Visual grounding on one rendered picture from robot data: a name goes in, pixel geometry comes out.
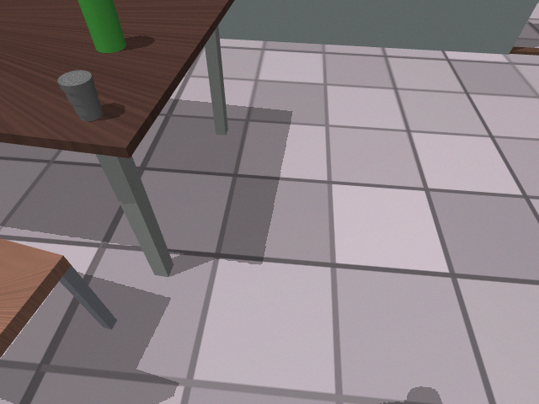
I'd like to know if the table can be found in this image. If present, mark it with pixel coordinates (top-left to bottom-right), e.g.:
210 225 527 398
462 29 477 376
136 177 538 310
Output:
0 0 234 277

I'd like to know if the chair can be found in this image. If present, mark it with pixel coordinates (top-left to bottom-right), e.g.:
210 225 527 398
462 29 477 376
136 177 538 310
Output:
0 238 117 358

